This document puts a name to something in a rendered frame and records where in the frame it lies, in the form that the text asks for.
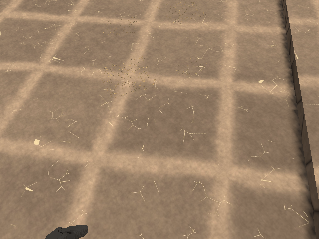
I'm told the left robot hand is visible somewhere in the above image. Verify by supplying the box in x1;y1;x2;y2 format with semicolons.
45;224;89;239

